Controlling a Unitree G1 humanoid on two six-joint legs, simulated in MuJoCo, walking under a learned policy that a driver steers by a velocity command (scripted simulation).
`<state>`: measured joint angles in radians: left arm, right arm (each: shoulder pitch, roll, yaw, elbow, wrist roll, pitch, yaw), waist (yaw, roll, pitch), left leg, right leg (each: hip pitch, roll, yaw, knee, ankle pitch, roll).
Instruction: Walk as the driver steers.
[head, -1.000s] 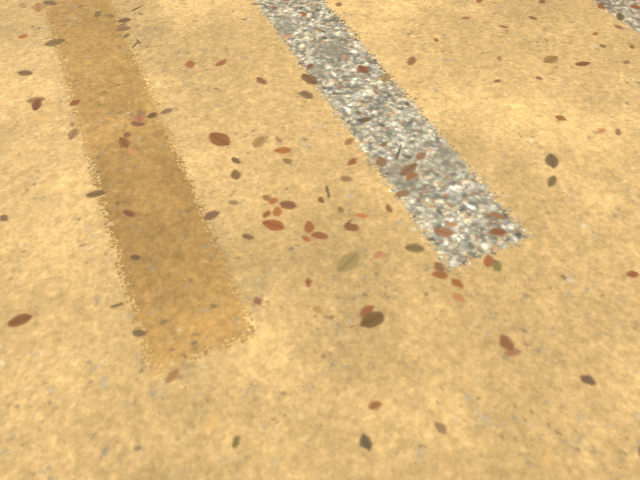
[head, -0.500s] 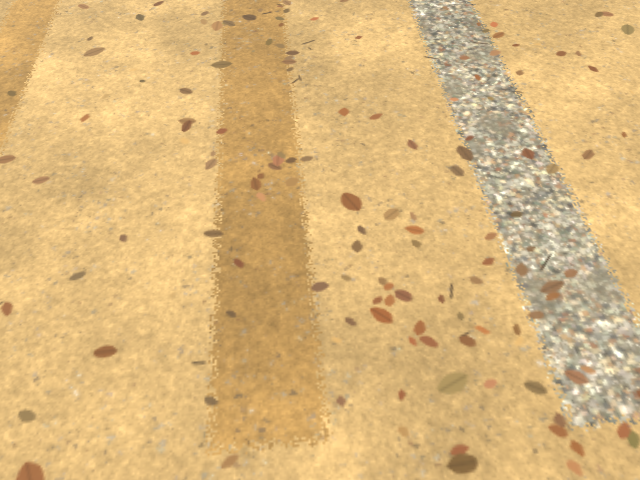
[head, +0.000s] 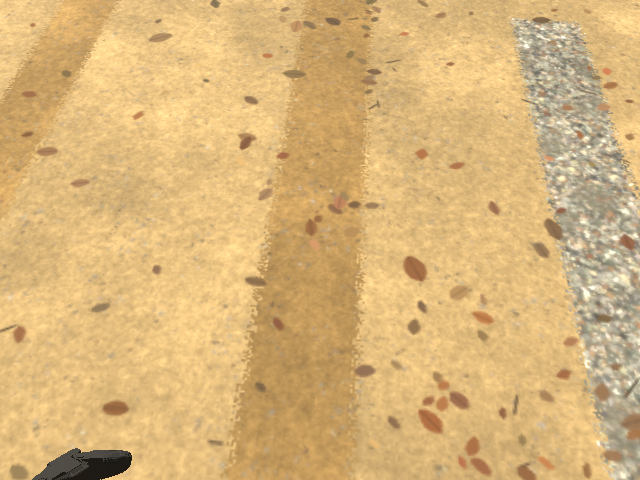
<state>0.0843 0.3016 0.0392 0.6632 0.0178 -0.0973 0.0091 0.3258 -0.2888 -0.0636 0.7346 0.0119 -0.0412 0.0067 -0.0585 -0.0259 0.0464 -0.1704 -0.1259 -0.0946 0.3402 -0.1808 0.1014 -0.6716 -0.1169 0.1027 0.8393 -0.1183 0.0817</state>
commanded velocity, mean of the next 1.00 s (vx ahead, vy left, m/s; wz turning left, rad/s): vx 0.21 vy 0.00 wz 0.05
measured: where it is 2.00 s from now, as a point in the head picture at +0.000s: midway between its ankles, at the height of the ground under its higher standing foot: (367, 358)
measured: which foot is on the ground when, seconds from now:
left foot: down 0.00-0.20, up 0.22-0.54, down 0.56-0.98, up 1.00-1.00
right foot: up 0.00-0.16, down 0.18-1.00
